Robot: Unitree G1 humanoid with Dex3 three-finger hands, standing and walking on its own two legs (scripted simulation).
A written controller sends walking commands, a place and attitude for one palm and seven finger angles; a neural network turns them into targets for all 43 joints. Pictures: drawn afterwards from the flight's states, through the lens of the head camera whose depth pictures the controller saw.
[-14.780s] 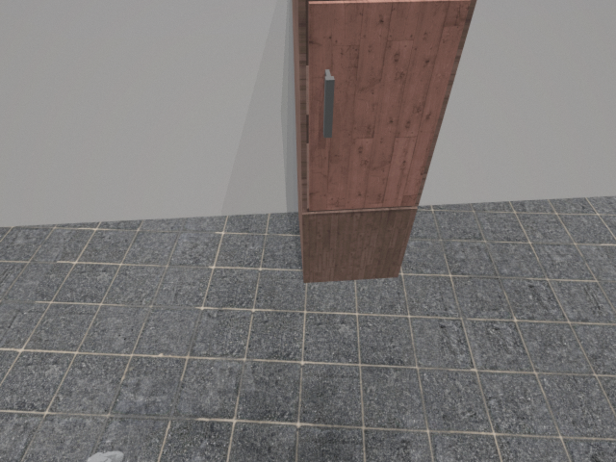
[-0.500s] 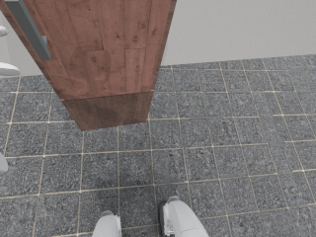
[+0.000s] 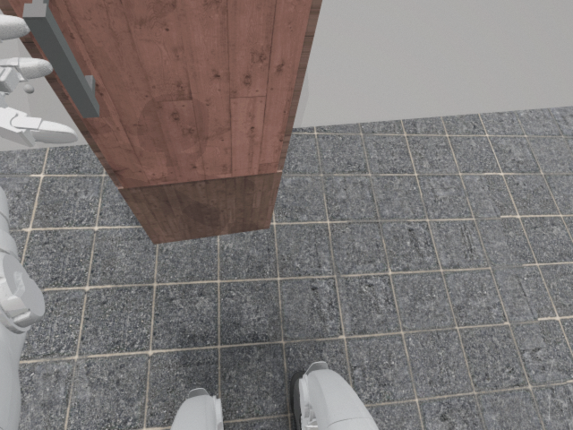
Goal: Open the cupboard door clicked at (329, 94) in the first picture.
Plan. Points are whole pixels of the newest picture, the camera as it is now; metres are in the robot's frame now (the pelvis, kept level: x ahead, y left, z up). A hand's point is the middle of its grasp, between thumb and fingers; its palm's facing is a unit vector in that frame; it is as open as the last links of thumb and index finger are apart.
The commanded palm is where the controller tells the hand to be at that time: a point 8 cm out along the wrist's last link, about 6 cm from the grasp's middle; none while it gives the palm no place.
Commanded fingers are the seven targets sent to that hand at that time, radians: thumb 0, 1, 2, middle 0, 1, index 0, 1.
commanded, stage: slide the fingers in behind the handle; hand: left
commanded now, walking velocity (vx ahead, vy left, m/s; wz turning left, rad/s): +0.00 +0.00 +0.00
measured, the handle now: (68, 56) +0.58 +0.22 +0.10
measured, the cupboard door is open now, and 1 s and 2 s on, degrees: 0 0 1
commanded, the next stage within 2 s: close the thumb around the handle in 0.96 s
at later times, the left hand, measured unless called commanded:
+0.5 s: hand (66, 86) +0.53 +0.22 +0.09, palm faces +0.06 -1.00 -0.03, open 13.9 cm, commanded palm +0.51 +0.25 +0.09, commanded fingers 0.00 -0.50 0.30 -0.30 -1.20 -0.30 -1.20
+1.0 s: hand (79, 86) +0.53 +0.20 +0.09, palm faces +0.08 -1.00 -0.02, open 13.9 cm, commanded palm +0.51 +0.24 +0.09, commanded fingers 0.00 -0.50 0.30 -0.30 -1.20 -0.30 -1.20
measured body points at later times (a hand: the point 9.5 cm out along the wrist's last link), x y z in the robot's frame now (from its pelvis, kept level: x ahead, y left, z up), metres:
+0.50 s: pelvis +0.00 +0.00 +0.00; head +0.14 +0.02 +0.42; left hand +0.52 +0.27 +0.10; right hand -0.02 -0.26 -0.11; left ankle -0.03 +0.11 -0.68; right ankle +0.04 -0.15 -0.68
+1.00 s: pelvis -0.01 -0.01 +0.00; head +0.14 +0.01 +0.42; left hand +0.52 +0.26 +0.10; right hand -0.03 -0.27 -0.10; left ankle -0.03 +0.11 -0.68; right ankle +0.04 -0.15 -0.68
